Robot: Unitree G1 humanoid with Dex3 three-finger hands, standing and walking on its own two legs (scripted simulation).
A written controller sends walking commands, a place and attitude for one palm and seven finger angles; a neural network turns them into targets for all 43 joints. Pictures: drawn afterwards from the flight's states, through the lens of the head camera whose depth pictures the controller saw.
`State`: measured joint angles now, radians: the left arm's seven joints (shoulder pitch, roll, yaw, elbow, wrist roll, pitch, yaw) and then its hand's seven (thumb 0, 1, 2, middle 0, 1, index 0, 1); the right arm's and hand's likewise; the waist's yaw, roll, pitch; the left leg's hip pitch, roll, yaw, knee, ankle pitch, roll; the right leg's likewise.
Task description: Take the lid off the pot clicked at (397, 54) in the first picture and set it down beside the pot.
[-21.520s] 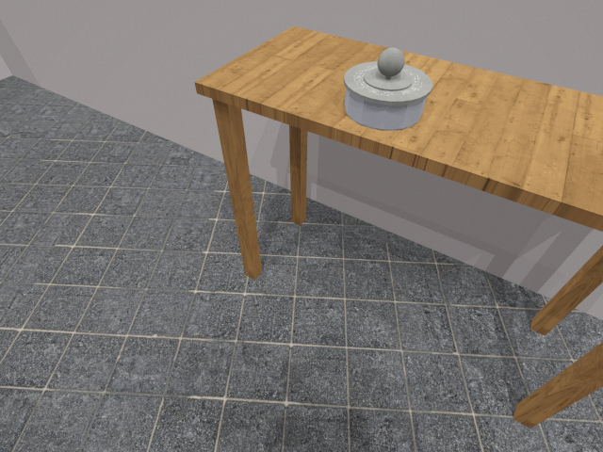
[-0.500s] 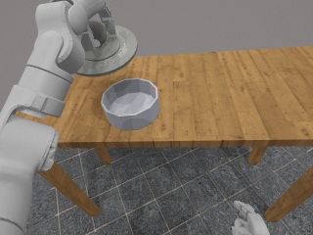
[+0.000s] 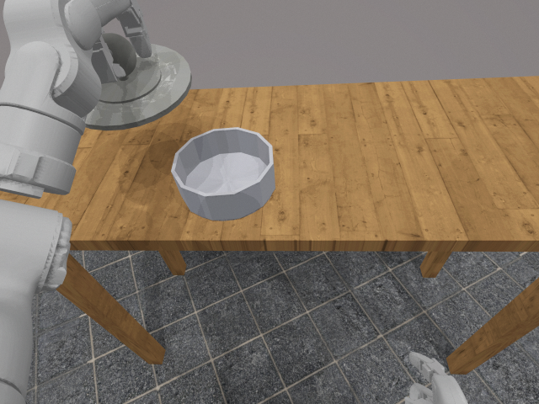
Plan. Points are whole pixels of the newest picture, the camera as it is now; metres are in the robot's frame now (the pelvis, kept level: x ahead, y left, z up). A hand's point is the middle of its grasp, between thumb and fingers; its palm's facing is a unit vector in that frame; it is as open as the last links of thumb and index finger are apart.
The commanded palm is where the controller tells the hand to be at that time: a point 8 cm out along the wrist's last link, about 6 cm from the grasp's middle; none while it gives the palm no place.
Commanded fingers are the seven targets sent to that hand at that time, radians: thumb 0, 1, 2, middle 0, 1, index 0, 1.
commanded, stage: move the lid sideways beside the pot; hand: left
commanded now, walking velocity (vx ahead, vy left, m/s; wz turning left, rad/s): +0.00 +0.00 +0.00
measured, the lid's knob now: (114, 56) +0.48 +0.21 +0.30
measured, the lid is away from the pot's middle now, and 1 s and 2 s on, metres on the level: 0.12 0.23 0.23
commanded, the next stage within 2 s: lower the lid onto the table in 1.20 s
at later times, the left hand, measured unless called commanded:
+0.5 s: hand (56, 57) +0.44 +0.25 +0.32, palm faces -0.07 -0.02 -1.00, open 7.5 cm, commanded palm +0.40 +0.26 +0.39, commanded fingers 0.00 0.40 1.32 -0.90 -0.64 -1.03 -0.72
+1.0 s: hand (20, 59) +0.43 +0.30 +0.32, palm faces -0.09 -0.02 -1.00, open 7.5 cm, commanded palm +0.41 +0.30 +0.39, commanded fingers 0.00 0.40 1.32 -0.90 -0.64 -1.03 -0.72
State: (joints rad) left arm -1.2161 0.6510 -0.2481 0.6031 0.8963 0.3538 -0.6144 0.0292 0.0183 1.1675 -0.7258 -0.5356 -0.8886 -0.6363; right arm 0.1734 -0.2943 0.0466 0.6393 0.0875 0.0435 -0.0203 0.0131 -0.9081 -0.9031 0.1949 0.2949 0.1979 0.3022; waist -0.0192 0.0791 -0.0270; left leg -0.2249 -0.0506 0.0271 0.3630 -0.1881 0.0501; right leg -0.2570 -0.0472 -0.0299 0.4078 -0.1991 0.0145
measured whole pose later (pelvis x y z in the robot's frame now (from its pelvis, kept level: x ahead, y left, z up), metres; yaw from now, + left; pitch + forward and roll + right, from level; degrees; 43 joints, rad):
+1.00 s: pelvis +0.00 +0.00 +0.00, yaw +0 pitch +4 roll +0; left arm -1.19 0.86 -0.12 0.70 0.96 0.24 -0.63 0.03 0.02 1.16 -0.72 -0.53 -0.89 -0.64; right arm 0.22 -0.31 0.04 0.64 0.10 0.10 -0.04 0.01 -0.91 -0.90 0.20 0.29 0.20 0.30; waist -0.04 0.08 -0.01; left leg -0.25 -0.04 0.01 0.38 -0.19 0.05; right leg -0.26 -0.04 -0.04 0.37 -0.18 0.01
